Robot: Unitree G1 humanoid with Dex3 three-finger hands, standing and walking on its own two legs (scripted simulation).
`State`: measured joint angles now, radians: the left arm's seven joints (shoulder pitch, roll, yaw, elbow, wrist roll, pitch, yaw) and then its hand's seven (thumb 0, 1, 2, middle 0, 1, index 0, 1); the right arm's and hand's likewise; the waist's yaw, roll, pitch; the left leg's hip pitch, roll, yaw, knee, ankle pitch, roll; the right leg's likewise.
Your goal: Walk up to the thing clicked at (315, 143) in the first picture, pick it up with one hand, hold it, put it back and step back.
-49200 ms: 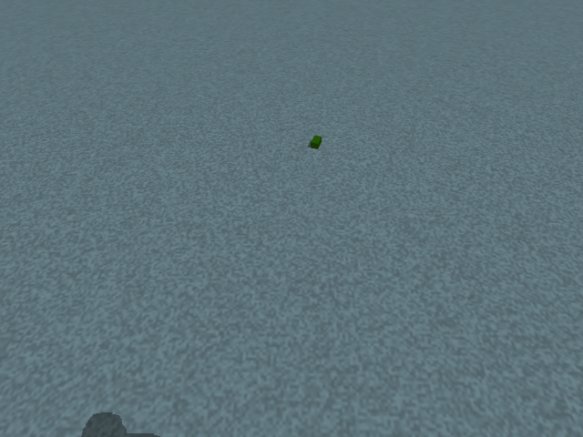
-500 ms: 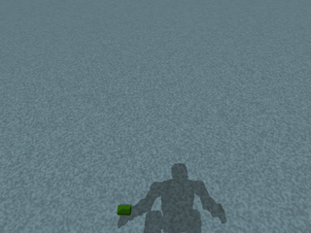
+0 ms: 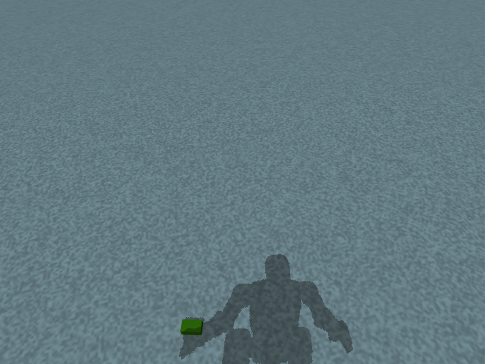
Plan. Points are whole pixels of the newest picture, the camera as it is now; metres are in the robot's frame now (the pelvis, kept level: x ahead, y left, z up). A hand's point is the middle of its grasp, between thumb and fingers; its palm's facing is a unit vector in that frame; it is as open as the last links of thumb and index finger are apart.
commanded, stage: stand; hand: left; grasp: from above
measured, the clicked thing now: (192, 327) +0.45 +0.23 -0.76
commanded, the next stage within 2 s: step back in 0.32 s
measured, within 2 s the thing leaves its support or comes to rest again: neither
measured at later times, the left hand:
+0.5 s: hand out of the picture +0.07 +0.28 -0.17, palm faces +0.02 -0.93 -0.37, open 7.4 cm
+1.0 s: hand out of the picture +0.02 +0.34 -0.18, palm faces -0.09 -0.92 -0.38, open 7.4 cm
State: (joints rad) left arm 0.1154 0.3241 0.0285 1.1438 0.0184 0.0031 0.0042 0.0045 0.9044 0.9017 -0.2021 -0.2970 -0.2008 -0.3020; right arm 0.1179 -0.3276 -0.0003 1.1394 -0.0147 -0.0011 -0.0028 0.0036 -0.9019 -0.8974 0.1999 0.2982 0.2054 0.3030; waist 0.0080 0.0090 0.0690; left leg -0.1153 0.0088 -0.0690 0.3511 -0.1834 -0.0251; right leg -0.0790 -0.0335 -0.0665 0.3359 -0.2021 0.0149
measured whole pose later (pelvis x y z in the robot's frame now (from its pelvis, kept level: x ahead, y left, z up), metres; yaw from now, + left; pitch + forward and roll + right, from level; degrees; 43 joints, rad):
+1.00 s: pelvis -0.09 +0.08 -0.02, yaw -4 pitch -2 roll +1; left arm 0.13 0.37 0.07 0.90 0.01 0.07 0.02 0.00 0.90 0.90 -0.20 -0.30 -0.20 -0.30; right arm 0.12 -0.33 -0.05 0.88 -0.02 0.03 -0.03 0.00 -0.90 -0.90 0.20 0.30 0.21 0.30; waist -0.02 -0.04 0.20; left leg -0.27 -0.07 0.10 0.61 -0.30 0.09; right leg -0.31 0.04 0.08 0.77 -0.42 -0.01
